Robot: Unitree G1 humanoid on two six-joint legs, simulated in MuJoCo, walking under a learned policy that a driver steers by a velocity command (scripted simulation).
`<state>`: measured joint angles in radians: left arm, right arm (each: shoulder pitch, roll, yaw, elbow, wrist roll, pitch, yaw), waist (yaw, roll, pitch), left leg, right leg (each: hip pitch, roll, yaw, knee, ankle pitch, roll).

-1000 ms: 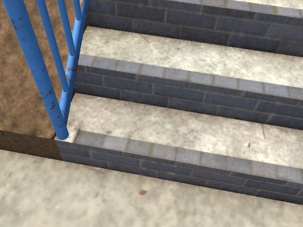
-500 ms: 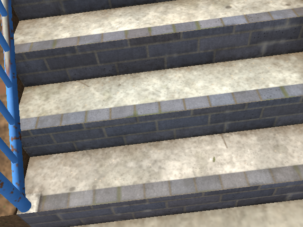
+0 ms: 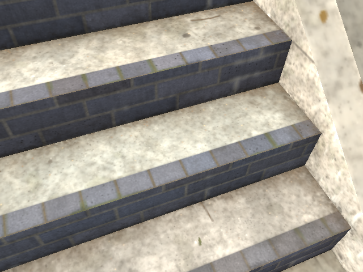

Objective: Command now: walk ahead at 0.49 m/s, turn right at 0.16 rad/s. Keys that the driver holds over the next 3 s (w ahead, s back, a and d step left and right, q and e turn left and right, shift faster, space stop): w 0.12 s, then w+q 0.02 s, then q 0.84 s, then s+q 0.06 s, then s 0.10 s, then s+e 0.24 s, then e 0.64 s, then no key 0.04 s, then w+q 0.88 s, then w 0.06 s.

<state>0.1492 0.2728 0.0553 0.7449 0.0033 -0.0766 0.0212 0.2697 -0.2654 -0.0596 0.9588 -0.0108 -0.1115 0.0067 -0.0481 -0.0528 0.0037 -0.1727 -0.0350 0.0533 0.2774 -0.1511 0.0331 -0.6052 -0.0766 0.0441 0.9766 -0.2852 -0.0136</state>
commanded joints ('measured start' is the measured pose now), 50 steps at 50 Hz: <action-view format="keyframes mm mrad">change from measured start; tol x32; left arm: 1 -14 5 -15 -67 5 -8 -5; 50 31 0 -32 -150 -1 83 10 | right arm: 1 -105 -161 -27 -86 13 -14 -10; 50 -165 -13 35 -397 5 97 -24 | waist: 1 48 129 -47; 38 11 -171 -104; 44 -71 343 -496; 50 80 232 -51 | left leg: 1 -69 228 -94 -108 404 170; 9 -69 154 -73 384 624 48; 11 -419 14 -152 967 -470 -62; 30 -1233 100 -141 1929 -498 -187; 40 -469 42 183 951 -418 -10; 43 61 257 -905 276 -98 317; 50 -432 155 -566 323 -501 111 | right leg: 1 129 -2 -34 -192 132 22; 8 416 96 -89 -498 205 -47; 11 856 -375 335 -504 1313 -290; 15 407 -216 109 -687 390 -215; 39 536 -296 -238 -827 443 -153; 41 496 -162 -342 -514 1184 -81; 43 27 102 -94 372 -62 64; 50 -212 97 50 868 65 -28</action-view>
